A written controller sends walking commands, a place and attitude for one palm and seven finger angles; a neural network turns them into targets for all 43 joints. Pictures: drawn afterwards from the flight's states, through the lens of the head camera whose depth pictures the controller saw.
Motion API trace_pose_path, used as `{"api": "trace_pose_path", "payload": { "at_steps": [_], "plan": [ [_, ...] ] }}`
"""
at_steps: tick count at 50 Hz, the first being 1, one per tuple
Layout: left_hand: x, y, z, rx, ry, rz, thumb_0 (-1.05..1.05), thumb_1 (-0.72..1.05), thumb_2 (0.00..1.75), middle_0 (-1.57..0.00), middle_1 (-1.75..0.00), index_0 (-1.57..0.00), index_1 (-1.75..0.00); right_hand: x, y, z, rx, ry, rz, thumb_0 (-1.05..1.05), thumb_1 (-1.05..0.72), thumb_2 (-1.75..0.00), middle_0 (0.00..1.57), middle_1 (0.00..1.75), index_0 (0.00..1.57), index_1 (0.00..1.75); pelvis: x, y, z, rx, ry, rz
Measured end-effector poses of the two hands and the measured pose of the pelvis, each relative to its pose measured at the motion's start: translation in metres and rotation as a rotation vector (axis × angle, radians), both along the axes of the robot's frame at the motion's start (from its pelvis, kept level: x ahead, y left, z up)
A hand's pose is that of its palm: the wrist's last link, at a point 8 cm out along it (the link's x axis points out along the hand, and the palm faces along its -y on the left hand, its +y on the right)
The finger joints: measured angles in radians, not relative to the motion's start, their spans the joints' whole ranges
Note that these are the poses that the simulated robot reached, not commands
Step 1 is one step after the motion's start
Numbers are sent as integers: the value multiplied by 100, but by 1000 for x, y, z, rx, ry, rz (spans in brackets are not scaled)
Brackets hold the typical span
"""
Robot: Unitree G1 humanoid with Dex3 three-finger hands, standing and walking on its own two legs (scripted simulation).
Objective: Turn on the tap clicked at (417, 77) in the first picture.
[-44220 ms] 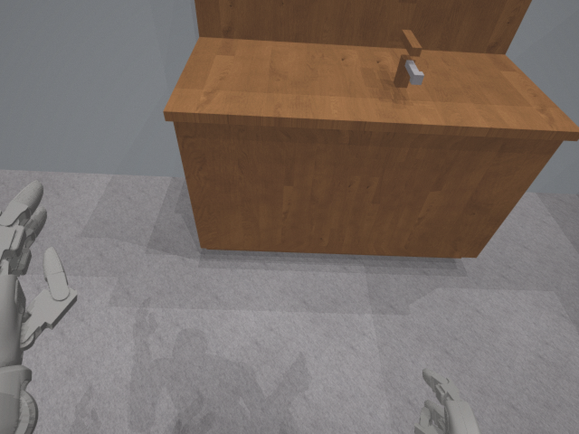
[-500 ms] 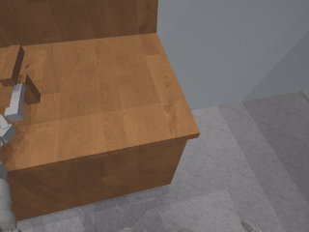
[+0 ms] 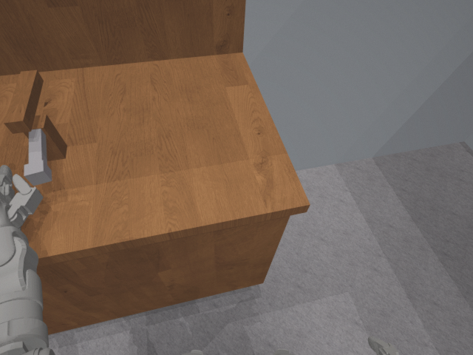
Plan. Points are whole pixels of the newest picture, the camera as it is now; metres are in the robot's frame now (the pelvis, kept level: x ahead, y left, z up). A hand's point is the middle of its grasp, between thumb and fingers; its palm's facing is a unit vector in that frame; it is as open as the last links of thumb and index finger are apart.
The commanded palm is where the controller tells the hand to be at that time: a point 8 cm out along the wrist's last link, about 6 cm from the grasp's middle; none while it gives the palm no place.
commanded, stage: push the lever round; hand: left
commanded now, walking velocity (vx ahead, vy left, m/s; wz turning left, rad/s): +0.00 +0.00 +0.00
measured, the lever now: (38, 173) +0.38 +0.35 +0.08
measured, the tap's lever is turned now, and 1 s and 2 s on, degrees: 9 31 61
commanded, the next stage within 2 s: none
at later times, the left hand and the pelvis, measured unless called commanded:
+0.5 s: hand (57, 188) +0.35 +0.31 +0.07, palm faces +0.67 -0.74 -0.06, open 7.8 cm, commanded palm +0.31 +0.33 +0.07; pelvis +0.00 +0.01 +0.00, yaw +0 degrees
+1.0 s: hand (78, 180) +0.37 +0.28 +0.07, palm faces +0.77 -0.64 -0.06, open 7.7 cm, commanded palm +0.33 +0.30 +0.07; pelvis -0.01 -0.01 +0.00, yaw +1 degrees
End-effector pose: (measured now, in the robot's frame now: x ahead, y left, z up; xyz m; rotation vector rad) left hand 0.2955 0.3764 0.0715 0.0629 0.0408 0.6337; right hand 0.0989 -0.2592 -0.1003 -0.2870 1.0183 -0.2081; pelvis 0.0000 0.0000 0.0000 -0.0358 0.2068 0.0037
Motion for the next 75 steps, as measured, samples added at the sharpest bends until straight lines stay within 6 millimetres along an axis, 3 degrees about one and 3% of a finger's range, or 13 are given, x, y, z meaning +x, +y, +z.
{"api": "trace_pose_path", "payload": {
  "at_steps": [24, 44, 59, 75],
  "plan": [
    [3, -38, 5, 9, -36, 100, 3, 92, 91, -16, -15, -15, -15, 14, 21, 1, 40, -29, 22, 1, -90, -90, 20, 30, 20, 30, 3, 10, 4, -1, -30, 2],
    [9, -61, 5, 8, -29, 221, 3, 93, 91, -16, -15, -15, -15, 0, 5, -3, 30, -11, 23, 1, -90, -90, 20, 30, 20, 30, -8, -3, 2, 8, -31, 9],
    [32, -91, 5, 11, -13, 283, 1, 94, 93, -16, -15, -15, -15, -8, -1, -7, 40, 21, 11, 1, -90, -90, 20, 30, 20, 30, -7, -9, 2, 14, -15, 8],
    [45, -103, 5, 4, -2, 355, 1, 92, 92, -16, -15, -15, -15, -10, -3, -10, 52, 51, 9, 1, -90, -90, 20, 30, 20, 30, -1, -12, 2, 15, -6, 9]
  ]
}}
